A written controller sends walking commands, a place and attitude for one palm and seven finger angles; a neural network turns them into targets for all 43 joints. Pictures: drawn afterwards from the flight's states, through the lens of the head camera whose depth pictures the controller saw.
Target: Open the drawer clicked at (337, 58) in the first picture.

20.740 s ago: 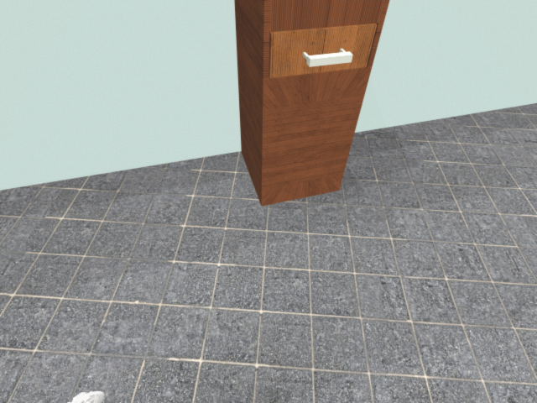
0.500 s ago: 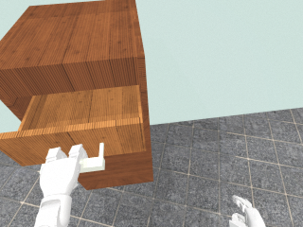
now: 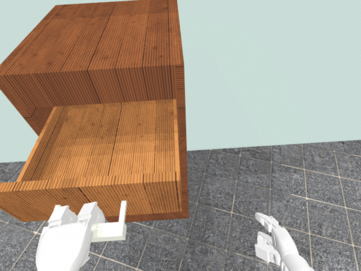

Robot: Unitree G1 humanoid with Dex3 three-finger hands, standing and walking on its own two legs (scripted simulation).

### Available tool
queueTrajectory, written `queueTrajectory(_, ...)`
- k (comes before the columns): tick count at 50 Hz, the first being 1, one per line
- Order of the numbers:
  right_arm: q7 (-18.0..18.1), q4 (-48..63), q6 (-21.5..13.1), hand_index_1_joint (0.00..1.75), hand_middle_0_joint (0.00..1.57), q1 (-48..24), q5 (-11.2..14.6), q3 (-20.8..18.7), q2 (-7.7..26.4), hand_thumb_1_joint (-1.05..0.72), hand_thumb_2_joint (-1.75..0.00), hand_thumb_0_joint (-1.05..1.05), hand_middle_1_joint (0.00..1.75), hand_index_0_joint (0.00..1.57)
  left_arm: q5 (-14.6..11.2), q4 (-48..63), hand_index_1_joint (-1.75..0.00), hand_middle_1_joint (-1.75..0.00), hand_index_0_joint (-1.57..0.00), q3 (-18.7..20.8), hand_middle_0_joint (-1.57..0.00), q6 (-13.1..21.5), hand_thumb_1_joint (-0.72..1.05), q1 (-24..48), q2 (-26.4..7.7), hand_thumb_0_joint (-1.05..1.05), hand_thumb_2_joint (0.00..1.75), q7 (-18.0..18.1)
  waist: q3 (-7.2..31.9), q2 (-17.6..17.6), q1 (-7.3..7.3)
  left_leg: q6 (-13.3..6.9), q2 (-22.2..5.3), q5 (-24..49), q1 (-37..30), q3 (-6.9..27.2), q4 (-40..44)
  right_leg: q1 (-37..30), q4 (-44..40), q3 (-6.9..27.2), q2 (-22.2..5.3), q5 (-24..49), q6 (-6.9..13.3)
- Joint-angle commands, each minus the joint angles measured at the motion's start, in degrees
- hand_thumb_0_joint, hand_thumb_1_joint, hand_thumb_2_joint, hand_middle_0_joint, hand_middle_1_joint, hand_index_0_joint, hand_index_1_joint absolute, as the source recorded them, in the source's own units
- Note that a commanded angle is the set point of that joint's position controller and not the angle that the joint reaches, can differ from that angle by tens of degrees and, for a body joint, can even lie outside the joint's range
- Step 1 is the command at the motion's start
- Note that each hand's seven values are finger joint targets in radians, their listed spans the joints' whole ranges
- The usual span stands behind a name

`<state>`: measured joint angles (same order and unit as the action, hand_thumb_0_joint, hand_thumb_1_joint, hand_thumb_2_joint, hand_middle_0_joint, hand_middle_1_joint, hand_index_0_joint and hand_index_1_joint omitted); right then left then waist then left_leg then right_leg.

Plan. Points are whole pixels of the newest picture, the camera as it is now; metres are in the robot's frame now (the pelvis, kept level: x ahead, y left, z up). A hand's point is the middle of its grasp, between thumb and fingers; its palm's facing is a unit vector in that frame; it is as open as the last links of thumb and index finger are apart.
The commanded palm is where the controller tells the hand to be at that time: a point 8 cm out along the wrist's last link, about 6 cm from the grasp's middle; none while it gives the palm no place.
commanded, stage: pull the drawer open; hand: left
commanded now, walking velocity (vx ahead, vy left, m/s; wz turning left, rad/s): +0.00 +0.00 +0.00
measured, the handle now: (87, 220) +0.20 +0.22 +0.03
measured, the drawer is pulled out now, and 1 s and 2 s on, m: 0.24 0.28 0.28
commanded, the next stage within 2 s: open the thumb to release the handle in 0.14 s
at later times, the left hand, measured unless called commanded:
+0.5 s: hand (71, 269) +0.12 +0.23 +0.02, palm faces +0.06 -0.10 -0.99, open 7.4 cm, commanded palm +0.09 +0.22 +0.07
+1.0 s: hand out of the picture +0.12 +0.22 +0.01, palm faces +0.03 -0.11 -0.99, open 13.6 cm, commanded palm +0.10 +0.22 +0.06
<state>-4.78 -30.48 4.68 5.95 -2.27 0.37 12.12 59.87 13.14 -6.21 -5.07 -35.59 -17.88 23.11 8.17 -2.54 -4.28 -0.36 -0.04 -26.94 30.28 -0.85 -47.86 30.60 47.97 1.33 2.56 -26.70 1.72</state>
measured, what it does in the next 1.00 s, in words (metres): stands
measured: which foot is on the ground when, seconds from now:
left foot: down 0.00-1.00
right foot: down 0.00-1.00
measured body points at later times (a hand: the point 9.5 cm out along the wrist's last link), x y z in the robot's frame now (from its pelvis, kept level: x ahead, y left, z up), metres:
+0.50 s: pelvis -0.02 -0.01 -0.01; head -0.01 -0.05 +0.44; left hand +0.11 +0.23 +0.07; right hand +0.19 -0.22 -0.11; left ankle -0.03 +0.11 -0.70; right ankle -0.03 -0.10 -0.70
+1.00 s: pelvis -0.03 -0.02 +0.00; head +0.00 -0.05 +0.44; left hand +0.11 +0.23 +0.06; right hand +0.20 -0.23 -0.10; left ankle -0.03 +0.11 -0.70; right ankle -0.03 -0.10 -0.70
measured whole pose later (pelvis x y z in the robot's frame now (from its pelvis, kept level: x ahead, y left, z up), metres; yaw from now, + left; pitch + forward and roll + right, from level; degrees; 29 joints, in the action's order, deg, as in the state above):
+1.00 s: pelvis -0.03 -0.02 +0.00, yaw +2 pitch +9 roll +1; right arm -1.0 -32.6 4.0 6.9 -2.7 -1.5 13.6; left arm 58.9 9.0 -3.2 -0.6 -34.4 -18.9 26.2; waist 7.8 -2.7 -5.3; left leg 0.8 0.4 -24.8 33.1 1.0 -48.9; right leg 33.4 50.2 -0.6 2.1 -25.9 3.0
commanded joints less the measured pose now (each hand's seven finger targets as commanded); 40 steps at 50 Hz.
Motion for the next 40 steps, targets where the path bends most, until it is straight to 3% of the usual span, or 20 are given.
queueTrajectory(1, -0.82, 10.92, -2.79, 0.3, 0.2, -6.24, -0.09, -2.56, 6.1, -0.9, -0.9, 0.0, 0.3, 0.2, -0.75, 16.2, -1.35, -1.35, -0.4, 2.64, -0.4, 1.69, 0.9, -14.43, -5.18, 0.0, 0.9, 3.91, 8.49, 1.17, -1.64, -0.66, -0.01, 33.5, -7.72, 2.17, 2.03, -1.67, -3.4, 0.83, -0.71, 29.2, 1.23)
queueTrajectory(4, -1.11, 12.19, -2.65, 0.3, 0.2, -5.91, -0.17, -2.5, 6.37, -0.9, -0.9, 0.0, 0.3, 0.2, -1.15, 18.1, -1.35, -1.35, -0.4, 3.83, -0.4, 2.12, 0.9, -19.11, -6.07, 0.0, 0.9, 5.18, 9.57, 1.56, -2.19, -0.71, -0.08, 32.33, -6.26, 2.21, 1.08, -1.12, -2.55, 1.6, -0.94, 28.8, 1.25)
queueTrajectory(10, -1.44, 13.79, -2.55, 0.3, 0.2, -5.59, -0.38, -2.73, 6.49, -0.9, -0.9, 0.0, 0.3, 0.2, -1.48, 19.37, -1.35, -1.35, -0.4, 3.6, -0.4, 2.89, 0.9, -24.72, -5.4, 0.0, 0.9, 6.68, 8.25, 2.26, -1.78, -0.97, 0.14, 27.42, -3.75, 2.32, -0.42, 2.08, -2.13, 2.13, -1.03, 24.31, 1.4)
queueTrajectory(11, -1.4, 13.92, -2.66, 0.3, 0.2, -5.45, -0.47, -2.82, 6.5, -0.9, -0.9, 0.0, 0.3, 0.2, -1.34, 19.76, -1.35, -1.35, -0.4, 4.63, -0.4, 3.29, 0.9, -24.73, -6.54, 0.0, 0.9, 6.88, 8.49, 2.36, -1.88, -0.88, 0.24, 26.9, -3.83, 2.32, -0.92, 3.0, -2.18, 2.9, -1.0, 23.6, 1.51)
queueTrajectory(12, 0.38, 10.45, -1.21, 0.3, 0.2, -5.35, -0.94, -2.84, 7.8, -0.9, -0.9, 0.0, 0.3, 0.2, 0.89, 16.21, -1.35, -1.35, -0.4, 13.88, -0.4, 3.32, 0.9, -4.27, -15.81, 0.0, 0.9, 8.68, 5.38, 4.81, 1.83, -0.54, 1.07, 18.87, -2.27, 2.69, -0.98, 7.68, -2.88, 3.63, -0.85, 19.48, 1.52)
queueTrajectory(13, 1.77, 10.75, -1.18, 0.3, 0.2, -5.41, -1.68, -3.11, 7.32, -0.9, -0.9, 0.0, 0.3, 0.2, 1.74, 16.44, -1.34, -1.34, -0.4, 15.25, -0.4, 3.78, 0.83, -2.74, -14.86, 0.0, 0.87, 9.88, 5.68, 3.42, 0.1, -0.75, 1.64, 15.37, -1.94, 2.12, -0.4, 5.97, -3.48, 3.06, -0.57, 16.7, 1.56)
queueTrajectory(14, 1.98, 11.22, -1.7, 0.3, 0.2, -5.41, -1.66, -3.3, 6.72, -0.9, -0.9, 0.0, 0.3, 0.2, 1.92, 14.66, -1.34, -1.34, -0.39, 14.31, -0.39, 3.69, 0.76, -4.05, -13.51, 0.0, 0.84, 10.59, 6.91, 2.05, -0.42, -0.62, 2.17, 14.57, -3.76, 1.84, -0.85, 7.77, -4.14, 3.96, -1.03, 13.47, 1.94)
queueTrajectory(15, 1.98, 10.88, -2.16, 0.3, 0.2, -4.96, -1.15, -3.59, 6.39, -0.9, -0.9, 0.0, 0.3, 0.2, 1.1, 12.5, -1.33, -1.33, -0.38, 12.3, -0.38, 3.33, 0.69, -5.78, -10.5, 0.0, 0.81, 10.56, 7.16, 0.41, -0.02, -0.58, 1.9, 14.28, -4.63, 1.89, -0.53, 8.13, -3.94, 2.46, -0.93, 12.33, 2.0)
queueTrajectory(16, 2.01, 10.62, -2.38, 0.3, 0.2, -5.13, -0.73, -3.86, 6.62, -0.9, -0.9, 0.0, 0.3, 0.2, -0.07, 12.94, -1.32, -1.32, -0.38, 11.32, -0.38, 2.96, 0.62, -4.59, -9.58, 0.0, 0.78, 10.28, 7.95, -0.71, 0.32, -0.58, 1.7, 14.78, -5.28, 1.78, -0.23, 7.87, -3.92, 1.91, -0.9, 12.62, 1.96)
queueTrajectory(18, 2.47, 10.57, -2.5, 0.3, 0.2, -5.56, -0.17, -3.81, 6.84, -0.9, -0.9, 0.0, 0.3, 0.2, -2.37, 12.37, -1.3, -1.3, -0.37, 10.37, -0.37, 1.72, 0.48, -5.39, -8.88, 0.0, 0.72, 9.27, 8.95, 0.77, 0.65, -1.03, 1.6, 15.02, -4.14, 1.71, 0.65, 4.57, -4.17, 0.35, -1.14, 14.19, 1.37)
queueTrajectory(20, 3.35, 9.82, -2.44, 0.3, 0.2, -6.33, 0.15, -3.46, 6.71, -0.9, -0.9, 0.0, 0.3, 0.2, -2.62, 11.46, -1.29, -1.29, -0.36, 9.97, -0.36, 1.02, 0.34, -2.49, -9.93, 0.0, 0.66, 7.72, 6.46, 3.32, 0.91, -1.31, 1.74, 12.68, -2.72, 1.38, 1.56, 3.83, -5.93, 0.82, -1.46, 12.48, 0.89)
queueTrajectory(23, 4.08, 9.65, -2.46, 0.3, 0.2, -7.26, 0.16, -2.58, 6.46, -0.9, -0.9, 0.0, 0.3, 0.2, -1.62, 9.89, -1.27, -1.27, -0.35, 10.56, -0.35, 0.33, 0.13, -1.89, -11.6, 0.0, 0.57, 6.03, 5.64, 3.42, -0.07, -1.3, 1.98, 12.57, -2.87, 1.02, 2.95, 1.78, -7.8, 2.51, -1.82, 13.05, 1.05)
queueTrajectory(25, 4.2, 9.44, -2.62, 0.3, 0.2, -7.52, 0.39, -2.22, 5.97, -0.9, -0.9, 0.0, 0.3, 0.2, -1.59, 8.57, -1.25, -1.25, -0.33, 8.15, -0.33, 0.2, -0.01, -3.1, -9.6, 0.0, 0.51, 4.57, 3.49, 2.49, -0.42, -1.46, 2.0, 12.45, -2.62, 0.68, 3.9, 0.47, -8.3, 1.66, -1.96, 13.25, 0.84)
queueTrajectory(28, 4.77, 9.05, -2.86, 0.3, 0.2, -7.72, 0.57, -1.97, 6.05, -0.9, -0.9, 0.0, 0.3, 0.2, -2.02, 7.18, -1.23, -1.23, -0.32, 8.81, -0.32, 0.75, -0.22, -0.81, -10.68, 0.0, 0.42, 2.64, 1.46, 4.24, -0.07, -1.66, 1.98, 11.27, -2.52, 0.64, 5.05, -0.65, -10.64, 2.52, -2.17, 12.47, 0.45)
queueTrajectory(29, 4.73, 8.93, -3.0, 0.3, 0.2, -7.77, 0.25, -1.78, 5.94, -0.9, -0.9, 0.0, 0.3, 0.2, -1.84, 6.98, -1.22, -1.22, -0.32, 9.14, -0.32, 1.24, -0.29, -0.67, -10.97, 0.0, 0.39, 2.29, 1.33, 4.63, -0.6, -1.57, 2.14, 10.6, -2.82, 0.52, 5.28, -0.45, -11.11, 2.69, -2.39, 10.64, 0.28)
queueTrajectory(30, 4.89, 8.83, -3.06, 0.3, 0.2, -7.78, 0.35, -1.94, 5.83, -0.9, -0.9, 0.0, 0.3, 0.2, -1.68, 6.7, -1.22, -1.22, -0.31, 7.81, -0.31, 1.71, -0.36, 0.23, -9.71, 0.0, 0.36, 1.92, 0.01, 4.25, -0.27, -1.74, 2.22, 9.71, -2.64, 0.52, 5.57, -0.23, -11.75, 2.47, -2.36, 9.3, 0.26)
queueTrajectory(32, 5.1, 8.54, -3.43, 0.3, 0.2, -7.29, -0.07, -2.16, 5.82, -0.9, -0.9, 0.0, 0.3, 0.2, -1.27, 7.37, -1.2, -1.2, -0.3, 8.55, -0.3, 3.0, -0.5, 3.05, -10.58, 0.0, 0.3, 1.96, 0.92, 3.46, -0.22, -1.74, 2.49, 9.49, -3.83, 0.51, 5.38, 0.18, -12.66, 2.94, -2.54, 7.61, 0.33)
queueTrajectory(34, 5.03, 8.43, -3.81, 0.3, 0.2, -6.82, -0.38, -2.31, 5.86, -0.9, -0.9, 0.0, 0.3, 0.2, -1.14, 7.71, -1.2, -1.2, -0.3, 10.2, -0.3, 4.19, -0.5, 3.51, -11.64, 0.0, 0.3, 2.34, 2.85, 2.99, -0.68, -1.58, 2.62, 10.32, -5.34, 0.54, 5.16, 0.42, -12.67, 3.38, -2.52, 7.68, 0.69)
queueTrajectory(35, 5.04, 8.06, -3.91, 0.3, 0.2, -6.77, -0.41, -2.55, 5.8, -0.9, -0.9, 0.0, 0.3, 0.2, -0.89, 7.13, -1.2, -1.2, -0.3, 9.51, -0.3, 4.78, -0.5, 4.1, -10.89, 0.0, 0.3, 2.61, 1.86, 2.35, -0.21, -1.57, 2.56, 10.58, -5.16, 0.56, 5.06, 1.01, -12.36, 2.97, -2.42, 8.64, 0.75)
queueTrajectory(40, 4.48, 7.36, -3.95, 0.3, 0.2, -6.57, -0.43, -3.25, 6.04, -0.9, -0.9, 0.0, 0.3, 0.2, -1.02, 6.43, -1.2, -1.2, -0.3, 10.68, -0.3, 5.7, -0.5, 1.28, -10.62, 0.0, 0.3, 3.88, 5.13, 1.8, -0.56, -1.4, 2.39, 13.83, -4.64, 0.36, 4.54, -1.03, -9.78, 1.96, -2.09, 16.62, 0.8)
